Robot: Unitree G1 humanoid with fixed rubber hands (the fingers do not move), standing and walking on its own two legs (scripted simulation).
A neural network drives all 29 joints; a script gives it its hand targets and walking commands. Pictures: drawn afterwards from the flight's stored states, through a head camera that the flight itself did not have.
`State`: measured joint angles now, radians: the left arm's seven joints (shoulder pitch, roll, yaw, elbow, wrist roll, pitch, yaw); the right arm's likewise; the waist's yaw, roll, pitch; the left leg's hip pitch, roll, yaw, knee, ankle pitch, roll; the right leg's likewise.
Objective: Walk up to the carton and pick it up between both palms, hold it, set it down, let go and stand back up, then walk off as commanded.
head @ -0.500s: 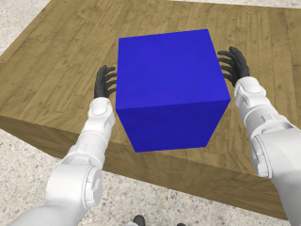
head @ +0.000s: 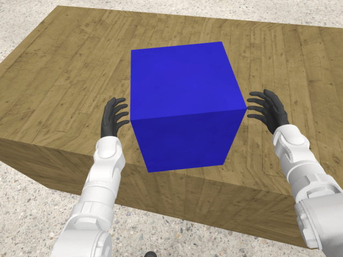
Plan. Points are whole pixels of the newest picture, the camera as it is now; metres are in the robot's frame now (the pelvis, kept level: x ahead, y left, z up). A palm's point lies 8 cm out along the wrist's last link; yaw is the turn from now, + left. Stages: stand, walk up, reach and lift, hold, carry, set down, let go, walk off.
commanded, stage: set down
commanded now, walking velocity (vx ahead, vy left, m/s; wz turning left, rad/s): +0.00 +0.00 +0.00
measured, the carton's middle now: (181, 113) +0.45 +0.04 +0.04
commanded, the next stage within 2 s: none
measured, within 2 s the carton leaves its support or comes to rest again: neither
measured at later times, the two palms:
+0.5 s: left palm (106, 158) +0.30 +0.19 +0.05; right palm (297, 155) +0.35 -0.22 +0.04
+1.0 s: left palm (101, 180) +0.25 +0.18 +0.06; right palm (315, 188) +0.28 -0.24 +0.05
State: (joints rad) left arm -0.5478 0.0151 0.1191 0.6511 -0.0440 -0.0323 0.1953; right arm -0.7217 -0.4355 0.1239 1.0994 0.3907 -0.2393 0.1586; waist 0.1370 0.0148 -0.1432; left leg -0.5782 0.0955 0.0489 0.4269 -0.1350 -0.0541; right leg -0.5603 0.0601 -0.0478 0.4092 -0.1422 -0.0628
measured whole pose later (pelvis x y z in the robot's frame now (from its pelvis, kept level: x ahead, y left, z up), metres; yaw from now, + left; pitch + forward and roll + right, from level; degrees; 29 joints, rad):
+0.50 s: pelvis +0.00 +0.00 +0.01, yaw +1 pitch +5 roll +0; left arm -0.21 -0.02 0.05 0.29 0.02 0.13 0.24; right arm -0.34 -0.42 0.05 0.80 0.38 -0.19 0.21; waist 0.09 -0.03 -0.04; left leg -0.32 0.08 0.04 0.37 -0.14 -0.05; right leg -0.31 0.05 -0.04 0.39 -0.17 -0.06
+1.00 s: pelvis +0.01 +0.01 +0.01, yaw +0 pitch +0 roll +0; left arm 0.10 -0.04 -0.03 -0.01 0.05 0.18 0.27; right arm -0.02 -0.44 0.03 0.54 0.41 -0.17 0.24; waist 0.06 -0.05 -0.01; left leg -0.17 0.06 0.04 0.33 -0.15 -0.04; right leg -0.18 0.05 -0.01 0.35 -0.17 -0.05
